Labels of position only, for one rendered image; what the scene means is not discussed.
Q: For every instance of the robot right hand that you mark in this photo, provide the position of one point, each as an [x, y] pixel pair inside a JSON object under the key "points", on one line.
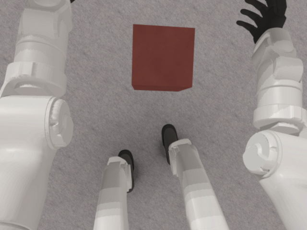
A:
{"points": [[273, 16]]}

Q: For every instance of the right robot forearm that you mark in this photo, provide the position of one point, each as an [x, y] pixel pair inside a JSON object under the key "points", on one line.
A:
{"points": [[279, 85]]}

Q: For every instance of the left robot forearm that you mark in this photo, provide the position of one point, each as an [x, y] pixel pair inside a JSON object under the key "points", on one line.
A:
{"points": [[41, 50]]}

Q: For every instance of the right robot upper arm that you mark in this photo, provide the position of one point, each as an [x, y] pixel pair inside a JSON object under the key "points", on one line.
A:
{"points": [[279, 163]]}

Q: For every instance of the carton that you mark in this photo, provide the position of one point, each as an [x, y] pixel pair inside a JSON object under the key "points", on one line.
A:
{"points": [[162, 58]]}

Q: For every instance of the left robot upper arm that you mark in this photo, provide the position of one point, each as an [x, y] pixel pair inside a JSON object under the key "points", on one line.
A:
{"points": [[32, 129]]}

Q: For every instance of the left robot thigh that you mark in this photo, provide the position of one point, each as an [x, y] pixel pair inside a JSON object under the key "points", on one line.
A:
{"points": [[111, 212]]}

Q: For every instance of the robot left foot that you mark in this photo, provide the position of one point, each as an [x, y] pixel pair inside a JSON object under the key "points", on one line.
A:
{"points": [[127, 156]]}

